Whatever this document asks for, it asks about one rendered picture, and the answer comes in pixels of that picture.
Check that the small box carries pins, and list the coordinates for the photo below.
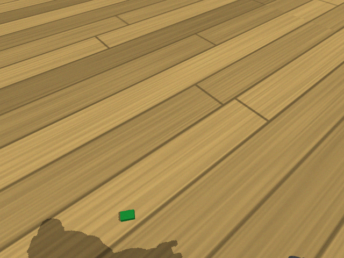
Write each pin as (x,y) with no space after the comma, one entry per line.
(127,215)

